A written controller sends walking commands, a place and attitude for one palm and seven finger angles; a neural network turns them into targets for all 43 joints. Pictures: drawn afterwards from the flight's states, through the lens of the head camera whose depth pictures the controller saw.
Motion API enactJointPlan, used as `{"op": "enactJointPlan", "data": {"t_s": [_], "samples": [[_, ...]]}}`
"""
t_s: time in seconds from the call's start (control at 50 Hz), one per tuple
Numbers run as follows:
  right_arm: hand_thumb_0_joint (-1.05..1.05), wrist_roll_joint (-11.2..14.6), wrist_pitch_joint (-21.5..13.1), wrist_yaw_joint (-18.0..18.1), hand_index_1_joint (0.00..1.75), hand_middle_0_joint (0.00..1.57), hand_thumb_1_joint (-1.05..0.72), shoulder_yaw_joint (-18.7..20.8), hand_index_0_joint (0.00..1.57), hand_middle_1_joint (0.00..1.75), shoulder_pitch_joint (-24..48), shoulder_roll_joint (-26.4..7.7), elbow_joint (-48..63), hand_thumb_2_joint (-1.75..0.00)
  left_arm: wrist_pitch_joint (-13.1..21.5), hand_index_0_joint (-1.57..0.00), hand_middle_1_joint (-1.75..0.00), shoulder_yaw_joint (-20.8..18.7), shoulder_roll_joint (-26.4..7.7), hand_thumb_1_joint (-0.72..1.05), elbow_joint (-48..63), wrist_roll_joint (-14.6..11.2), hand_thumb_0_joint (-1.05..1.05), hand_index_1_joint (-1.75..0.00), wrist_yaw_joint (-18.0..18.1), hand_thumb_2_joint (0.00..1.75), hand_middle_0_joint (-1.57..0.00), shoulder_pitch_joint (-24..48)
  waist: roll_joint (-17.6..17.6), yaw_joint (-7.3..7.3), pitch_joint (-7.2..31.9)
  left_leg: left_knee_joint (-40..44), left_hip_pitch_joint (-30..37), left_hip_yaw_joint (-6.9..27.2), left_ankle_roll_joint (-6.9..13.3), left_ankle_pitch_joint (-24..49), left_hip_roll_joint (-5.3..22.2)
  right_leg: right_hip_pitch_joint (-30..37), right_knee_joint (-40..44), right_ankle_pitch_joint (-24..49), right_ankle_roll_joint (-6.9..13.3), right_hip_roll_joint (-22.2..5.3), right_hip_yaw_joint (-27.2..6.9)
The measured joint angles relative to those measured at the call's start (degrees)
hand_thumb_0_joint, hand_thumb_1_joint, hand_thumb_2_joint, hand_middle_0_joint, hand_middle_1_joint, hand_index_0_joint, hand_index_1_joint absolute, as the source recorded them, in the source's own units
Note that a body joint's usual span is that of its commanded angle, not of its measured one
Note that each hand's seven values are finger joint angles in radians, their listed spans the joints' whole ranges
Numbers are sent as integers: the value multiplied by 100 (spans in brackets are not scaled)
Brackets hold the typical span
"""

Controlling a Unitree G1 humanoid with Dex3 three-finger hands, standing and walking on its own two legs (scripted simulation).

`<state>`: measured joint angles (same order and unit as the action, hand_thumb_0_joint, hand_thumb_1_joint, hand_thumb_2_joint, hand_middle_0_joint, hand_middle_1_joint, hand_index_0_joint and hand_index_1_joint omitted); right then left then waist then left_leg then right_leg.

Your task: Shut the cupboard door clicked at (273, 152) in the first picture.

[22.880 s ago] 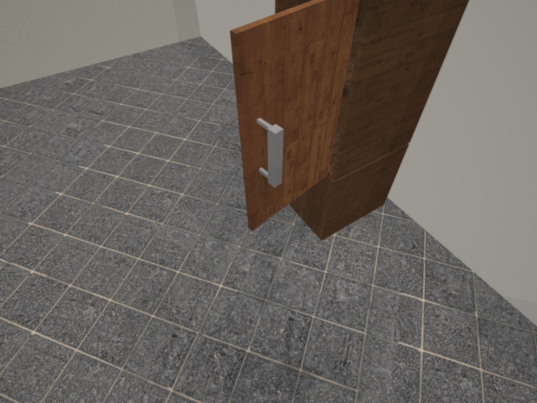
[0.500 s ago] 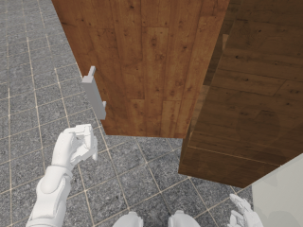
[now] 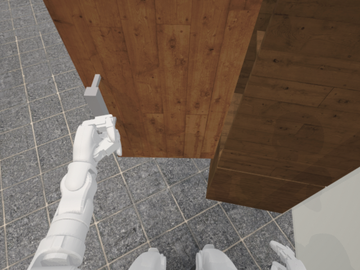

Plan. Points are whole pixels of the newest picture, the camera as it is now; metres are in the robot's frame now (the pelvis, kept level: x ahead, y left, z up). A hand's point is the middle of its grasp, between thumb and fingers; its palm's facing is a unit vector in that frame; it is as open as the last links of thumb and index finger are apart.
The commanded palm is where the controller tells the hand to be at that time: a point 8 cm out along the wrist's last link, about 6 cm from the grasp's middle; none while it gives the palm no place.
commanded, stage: bring the fist close to the handle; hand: left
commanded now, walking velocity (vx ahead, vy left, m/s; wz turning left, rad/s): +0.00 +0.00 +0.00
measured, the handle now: (104, 109) +0.48 +0.20 +0.05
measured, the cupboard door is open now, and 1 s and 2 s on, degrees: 100 93 79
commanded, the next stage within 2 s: push the door shut along its arc in 0.28 s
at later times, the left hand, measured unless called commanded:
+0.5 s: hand (119, 145) +0.37 +0.15 +0.04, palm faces -0.07 -1.00 -0.04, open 3.1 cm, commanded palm +0.36 +0.21 +0.05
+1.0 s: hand (123, 121) +0.44 +0.14 +0.05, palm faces -0.18 -0.98 -0.04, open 3.1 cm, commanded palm +0.43 +0.19 +0.05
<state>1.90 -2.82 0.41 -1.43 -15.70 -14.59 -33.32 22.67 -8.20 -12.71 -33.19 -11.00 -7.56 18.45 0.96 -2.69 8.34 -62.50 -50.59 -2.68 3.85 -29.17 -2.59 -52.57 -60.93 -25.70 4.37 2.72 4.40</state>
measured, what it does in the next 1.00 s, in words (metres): stands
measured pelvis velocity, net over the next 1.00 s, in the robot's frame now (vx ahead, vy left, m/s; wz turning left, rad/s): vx -0.01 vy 0.01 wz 0.01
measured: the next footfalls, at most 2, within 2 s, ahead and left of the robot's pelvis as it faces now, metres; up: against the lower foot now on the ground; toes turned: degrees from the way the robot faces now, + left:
none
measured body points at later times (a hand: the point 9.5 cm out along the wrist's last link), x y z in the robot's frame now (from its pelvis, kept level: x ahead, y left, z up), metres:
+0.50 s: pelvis +0.00 +0.01 +0.00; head +0.07 +0.01 +0.44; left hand +0.37 +0.20 +0.05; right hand +0.13 -0.24 -0.11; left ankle +0.01 +0.08 -0.66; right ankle +0.03 -0.07 -0.66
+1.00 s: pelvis -0.01 +0.01 -0.01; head +0.09 +0.02 +0.43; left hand +0.44 +0.20 +0.05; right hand +0.05 -0.26 -0.13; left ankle +0.01 +0.08 -0.66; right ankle +0.03 -0.07 -0.66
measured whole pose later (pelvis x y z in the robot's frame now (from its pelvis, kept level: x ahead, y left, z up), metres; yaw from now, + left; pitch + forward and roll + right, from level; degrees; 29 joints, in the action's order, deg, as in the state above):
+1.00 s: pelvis -0.01 +0.01 -0.01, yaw +1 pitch +20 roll -2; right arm 2.3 -0.5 0.2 -1.1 -19.2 -16.4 -36.8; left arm 25.5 -8.9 -19.3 -58.9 -10.3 -16.7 41.5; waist 1.6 -5.9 8.0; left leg -65.4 -56.7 -1.7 4.4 -28.6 -2.9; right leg -57.7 -62.5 -24.9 4.0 2.2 5.7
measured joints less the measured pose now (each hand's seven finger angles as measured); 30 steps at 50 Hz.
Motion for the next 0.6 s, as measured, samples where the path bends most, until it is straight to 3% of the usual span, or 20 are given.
{"op": "enactJointPlan", "data": {"t_s": [0.22, 0.36, 0.52, 0.6], "samples": [[1, 40, 135, -14, 30, 20, -90, 75, 20, 30, -132, -79, -13, -90, 94, -130, -150, 108, 13, 90, -4, -81, 2, -150, -154, 90, -130, -387, 40, 62, -32, 143, 163, -5, 30, 53, -25, 167, 135, 43, -35, -18, -19], [1, -2, 51, 5, 30, 20, -90, 80, 20, 30, 74, -68, -74, -90, 349, -130, -150, 224, 55, 90, -38, 62, 2, -150, -3, 90, -130, -108, 9, 44, -41, -3, 18, 46, 33, 38, -37, 61, 37, 33, -35, -40, 45], [1, 22, 130, 7, 30, 20, -90, 5, 20, 30, 146, -30, 7, -90, 102, -130, -150, 220, -15, 90, -594, 154, 2, -150, -74, 90, -130, 301, 20, -9, -27, 24, 20, 18, 50, 60, -45, 51, 47, 52, -53, -47, 17], [1, 14, 117, 28, 30, 20, -90, -24, 20, 30, 112, -9, -19, -90, 182, -130, -150, 119, -139, 90, -837, 141, 2, -150, -136, 90, -130, 611, -4, -56, -67, -12, -40, 31, 43, 61, -36, 0, 27, 60, -43, -41, 34]]}}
